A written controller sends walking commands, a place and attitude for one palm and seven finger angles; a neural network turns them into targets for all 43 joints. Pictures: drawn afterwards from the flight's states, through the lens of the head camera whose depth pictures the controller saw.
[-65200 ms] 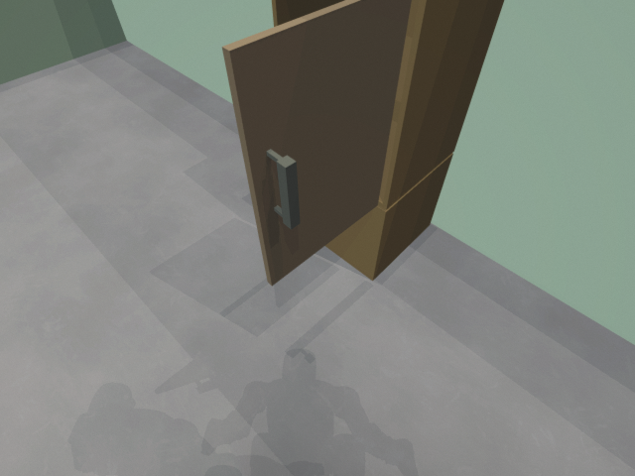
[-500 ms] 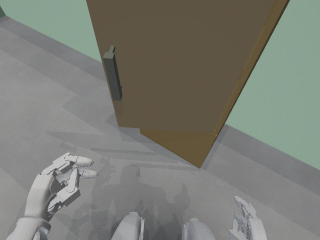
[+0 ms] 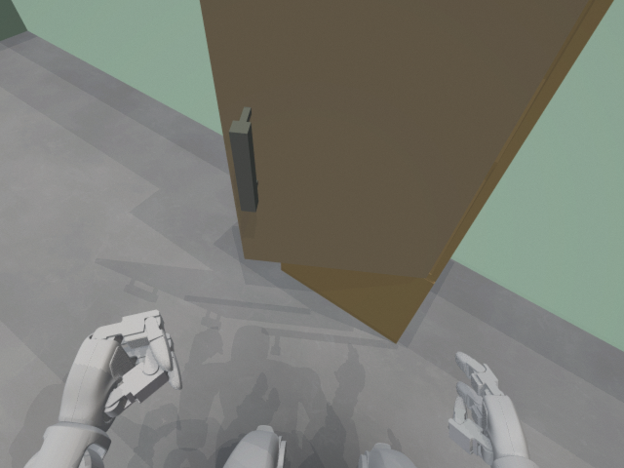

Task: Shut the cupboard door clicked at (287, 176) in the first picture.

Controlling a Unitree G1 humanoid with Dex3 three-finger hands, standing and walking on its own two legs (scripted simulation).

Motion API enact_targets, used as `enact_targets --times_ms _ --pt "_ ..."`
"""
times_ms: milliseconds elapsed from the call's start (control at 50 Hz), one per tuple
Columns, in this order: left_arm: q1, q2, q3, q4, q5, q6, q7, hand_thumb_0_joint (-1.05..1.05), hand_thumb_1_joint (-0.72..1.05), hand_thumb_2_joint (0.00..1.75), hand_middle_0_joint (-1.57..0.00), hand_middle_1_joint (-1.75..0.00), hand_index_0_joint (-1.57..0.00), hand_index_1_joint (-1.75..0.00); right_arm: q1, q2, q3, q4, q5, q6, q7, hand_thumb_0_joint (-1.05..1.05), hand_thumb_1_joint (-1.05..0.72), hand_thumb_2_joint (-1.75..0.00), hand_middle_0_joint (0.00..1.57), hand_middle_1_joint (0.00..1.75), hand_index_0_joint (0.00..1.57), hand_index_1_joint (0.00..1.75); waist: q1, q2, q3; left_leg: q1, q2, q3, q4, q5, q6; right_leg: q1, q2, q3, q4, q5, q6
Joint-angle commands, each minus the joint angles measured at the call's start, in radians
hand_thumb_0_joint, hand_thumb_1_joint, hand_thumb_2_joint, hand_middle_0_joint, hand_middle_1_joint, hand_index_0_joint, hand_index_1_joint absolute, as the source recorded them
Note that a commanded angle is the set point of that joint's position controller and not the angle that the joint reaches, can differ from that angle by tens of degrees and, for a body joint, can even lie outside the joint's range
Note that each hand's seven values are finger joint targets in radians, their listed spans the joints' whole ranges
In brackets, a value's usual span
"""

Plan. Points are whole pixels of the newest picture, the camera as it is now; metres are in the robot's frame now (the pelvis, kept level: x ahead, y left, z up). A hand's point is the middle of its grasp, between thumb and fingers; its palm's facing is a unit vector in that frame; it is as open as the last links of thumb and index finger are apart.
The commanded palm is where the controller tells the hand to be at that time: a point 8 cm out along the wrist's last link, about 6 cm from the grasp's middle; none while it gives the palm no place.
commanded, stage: raise the hand and make a fist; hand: left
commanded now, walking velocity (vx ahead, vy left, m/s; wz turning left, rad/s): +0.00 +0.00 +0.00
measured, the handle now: (248, 161) +0.53 +0.15 +0.07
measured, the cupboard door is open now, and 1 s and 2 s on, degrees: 29 29 29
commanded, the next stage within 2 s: bring the fist close to the handle in 0.66 s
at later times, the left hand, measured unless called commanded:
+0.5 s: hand (182, 354) +0.23 +0.16 +0.06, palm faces -0.04 -1.00 -0.04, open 3.1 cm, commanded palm +0.21 +0.22 +0.07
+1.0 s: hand (199, 329) +0.26 +0.15 +0.06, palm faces -0.05 -1.00 -0.03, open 3.1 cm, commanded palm +0.25 +0.21 +0.07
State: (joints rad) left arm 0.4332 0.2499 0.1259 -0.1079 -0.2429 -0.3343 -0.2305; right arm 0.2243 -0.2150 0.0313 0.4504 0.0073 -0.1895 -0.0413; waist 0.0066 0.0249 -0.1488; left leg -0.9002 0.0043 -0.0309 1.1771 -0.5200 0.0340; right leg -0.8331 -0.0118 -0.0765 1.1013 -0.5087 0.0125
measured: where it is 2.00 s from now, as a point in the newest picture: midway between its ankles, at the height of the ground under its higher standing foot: outside the picture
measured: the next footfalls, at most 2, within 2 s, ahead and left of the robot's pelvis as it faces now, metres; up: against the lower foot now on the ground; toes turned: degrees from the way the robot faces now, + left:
none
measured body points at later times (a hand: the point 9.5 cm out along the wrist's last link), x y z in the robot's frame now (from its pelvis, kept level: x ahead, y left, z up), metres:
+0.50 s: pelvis +0.00 -0.02 +0.01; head +0.05 -0.02 +0.45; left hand +0.22 +0.22 +0.07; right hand +0.17 -0.26 -0.07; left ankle +0.03 +0.09 -0.65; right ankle +0.02 -0.14 -0.65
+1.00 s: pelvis +0.00 -0.02 +0.00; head +0.05 -0.02 +0.45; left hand +0.26 +0.21 +0.06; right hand +0.18 -0.26 -0.07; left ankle +0.03 +0.09 -0.65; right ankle +0.02 -0.14 -0.65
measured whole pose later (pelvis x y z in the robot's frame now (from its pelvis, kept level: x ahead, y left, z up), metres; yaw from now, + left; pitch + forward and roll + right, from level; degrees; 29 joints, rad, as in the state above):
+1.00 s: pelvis +0.00 -0.02 +0.00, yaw +0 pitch +14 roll -2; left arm 0.19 0.24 0.14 0.09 -0.26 -0.34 -0.26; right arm 0.24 -0.24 0.03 0.52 0.02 -0.18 -0.06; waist 0.00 0.04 -0.14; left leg -0.89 0.02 -0.04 1.16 -0.51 0.00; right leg -0.84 0.00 -0.08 1.12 -0.51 -0.02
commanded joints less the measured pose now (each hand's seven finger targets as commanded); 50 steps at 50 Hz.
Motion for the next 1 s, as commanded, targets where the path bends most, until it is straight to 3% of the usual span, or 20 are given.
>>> enact_targets --times_ms 0,160,220,280,420,540,580,740,760,880,920,980 --pt "-0.06 0.105 0.08 -0.207 -0.03 -0.059 -0.006 0.0 0.9 0.9 -1.3 -1.5 -1.3 -1.5 0.003 -0.151 -0.061 -0.144 0.006 -0.034 -0.017 0.0 -0.9 -0.9 0.2 0.3 0.2 0.3 -0.008 0.069 -0.18 0.212 0.0 -0.057 -0.243 0.218 -0.032 0.084 0.048 -0.016 -0.127 0.166 -0.05" --pt "-0.086 0.107 0.09 -0.171 -0.05 -0.053 -0.031 0.0 0.9 0.9 -1.3 -1.5 -1.3 -1.5 0.007 -0.153 -0.059 -0.135 0.01 -0.035 -0.019 0.0 -0.9 -0.9 0.2 0.3 0.2 0.3 -0.013 0.034 -0.179 0.196 -0.005 -0.037 -0.233 0.232 -0.026 0.122 0.044 0.0 -0.153 0.187 -0.044" --pt "-0.106 0.124 0.1 -0.175 -0.053 -0.052 -0.031 0.0 0.9 0.9 -1.3 -1.5 -1.3 -1.5 0.005 -0.154 -0.06 -0.131 0.013 -0.038 -0.021 0.0 -0.9 -0.9 0.2 0.3 0.2 0.3 -0.008 0.053 -0.184 0.202 -0.007 -0.03 -0.235 0.239 -0.023 0.138 0.041 0.009 -0.162 0.194 -0.045" --pt "-0.085 0.13 0.12 -0.141 -0.059 -0.049 -0.029 0.0 0.9 0.9 -1.3 -1.5 -1.3 -1.5 0.004 -0.153 -0.062 -0.127 0.012 -0.037 -0.024 0.0 -0.9 -0.9 0.2 0.3 0.2 0.3 0.0 0.014 -0.183 0.182 -0.01 -0.026 -0.232 0.244 -0.02 0.162 0.043 0.016 -0.168 0.2 -0.044" --pt "-0.089 0.115 0.106 -0.131 -0.064 -0.078 -0.027 0.0 0.9 0.9 -1.3 -1.5 -1.3 -1.5 0.003 -0.15 -0.067 -0.126 0.014 -0.036 -0.022 0.0 -0.9 -0.9 0.2 0.3 0.2 0.3 -0.005 0.0 -0.172 0.158 -0.014 -0.006 -0.219 0.221 -0.017 0.166 0.03 0.045 -0.186 0.173 -0.038" --pt "-0.104 0.12 0.107 -0.145 -0.063 -0.1 -0.025 0.0 0.9 0.9 -1.3 -1.5 -1.3 -1.5 -0.001 -0.148 -0.067 -0.124 0.015 -0.036 -0.022 0.0 -0.9 -0.9 0.2 0.3 0.2 0.3 -0.003 0.031 -0.181 0.156 -0.015 0.0 -0.211 0.209 -0.015 0.164 0.026 0.061 -0.19 0.154 -0.037" --pt "-0.099 0.129 0.117 -0.121 -0.066 -0.096 -0.025 0.0 0.9 0.9 -1.3 -1.5 -1.3 -1.5 -0.001 -0.15 -0.068 -0.122 0.014 -0.031 -0.024 0.0 -0.9 -0.9 0.2 0.3 0.2 0.3 -0.005 -0.011 -0.163 0.133 -0.016 -0.001 -0.203 0.207 -0.011 0.174 0.028 0.071 -0.199 0.148 -0.036" --pt "-0.114 0.113 0.097 -0.126 -0.065 -0.095 -0.035 0.0 0.9 0.9 -1.3 -1.5 -1.3 -1.5 -0.005 -0.146 -0.064 -0.125 0.019 -0.029 -0.025 0.0 -0.9 -0.9 0.2 0.3 0.2 0.3 -0.012 0.001 -0.169 0.134 -0.016 0.004 -0.198 0.187 -0.011 0.166 0.022 0.082 -0.21 0.118 -0.032" --pt "-0.163 0.113 0.088 -0.123 -0.063 -0.097 -0.033 0.0 0.9 0.9 -1.3 -1.5 -1.3 -1.5 -0.005 -0.148 -0.062 -0.12 0.018 -0.031 -0.027 0.0 -0.9 -0.9 0.2 0.3 0.2 0.3 -0.025 0.0 -0.159 0.131 -0.015 0.004 -0.191 0.181 -0.009 0.147 0.021 0.084 -0.21 0.115 -0.029" --pt "-0.358 0.115 0.069 -0.049 -0.049 -0.09 -0.027 0.0 0.9 0.9 -1.3 -1.5 -1.3 -1.5 -0.003 -0.159 -0.057 -0.09 0.018 -0.039 -0.034 0.0 -0.9 -0.9 0.2 0.3 0.2 0.3 -0.043 0.003 -0.151 0.124 -0.01 -0.011 -0.188 0.14 -0.006 0.098 0.031 0.07 -0.197 0.071 -0.035" --pt "-0.426 0.12 0.075 -0.01 -0.041 -0.076 -0.024 0.0 0.9 0.9 -1.3 -1.5 -1.3 -1.5 -0.004 -0.159 -0.057 -0.079 0.02 -0.038 -0.036 0.0 -0.9 -0.9 0.2 0.3 0.2 0.3 -0.04 -0.005 -0.173 0.125 -0.01 -0.008 -0.193 0.139 -0.008 0.112 0.025 0.079 -0.202 0.065 -0.033" --pt "-0.444 0.141 0.099 0.013 -0.039 -0.05 -0.016 0.0 0.9 0.9 -1.3 -1.5 -1.3 -1.5 0.001 -0.161 -0.058 -0.079 0.02 -0.033 -0.034 0.0 -0.9 -0.9 0.2 0.3 0.2 0.3 -0.015 0.037 -0.236 0.164 -0.014 -0.007 -0.211 0.203 -0.009 0.168 0.027 0.067 -0.186 0.156 -0.04"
